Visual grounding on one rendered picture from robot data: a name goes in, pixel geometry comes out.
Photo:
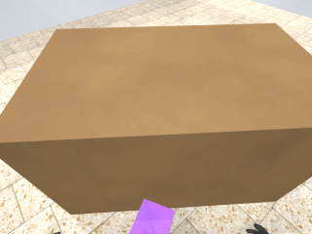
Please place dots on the right robot hand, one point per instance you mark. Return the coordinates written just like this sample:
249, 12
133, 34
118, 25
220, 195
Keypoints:
259, 230

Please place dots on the carton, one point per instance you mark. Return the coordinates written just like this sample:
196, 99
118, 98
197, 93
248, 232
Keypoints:
152, 218

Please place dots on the pedestal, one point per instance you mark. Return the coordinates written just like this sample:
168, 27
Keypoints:
180, 115

